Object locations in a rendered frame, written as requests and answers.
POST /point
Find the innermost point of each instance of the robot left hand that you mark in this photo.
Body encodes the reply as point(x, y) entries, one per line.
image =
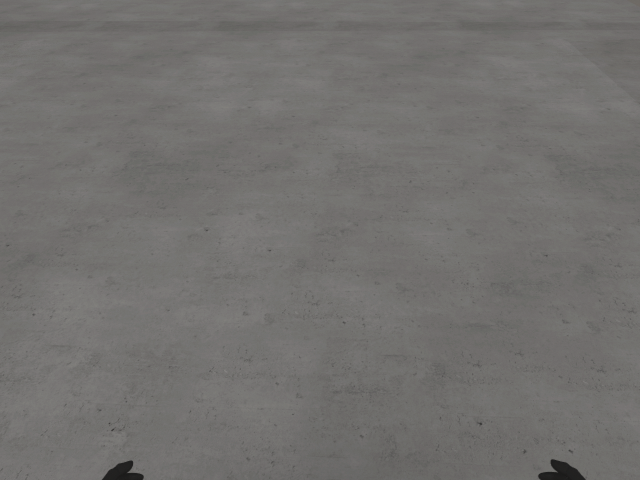
point(120, 472)

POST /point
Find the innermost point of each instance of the robot right hand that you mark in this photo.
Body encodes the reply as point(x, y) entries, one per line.
point(566, 472)

